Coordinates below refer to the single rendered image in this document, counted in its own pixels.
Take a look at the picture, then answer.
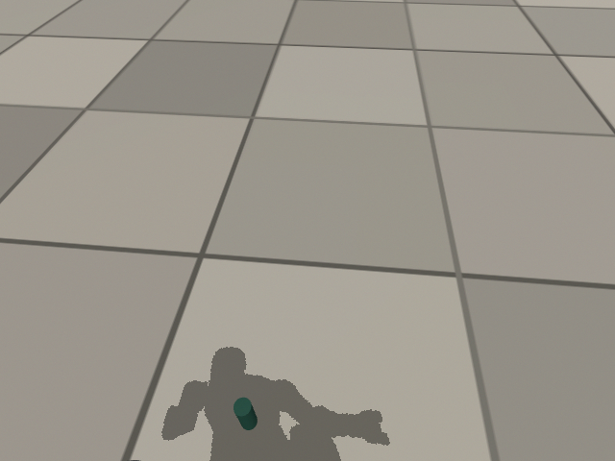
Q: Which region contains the can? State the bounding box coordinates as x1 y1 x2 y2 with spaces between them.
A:
234 398 258 430

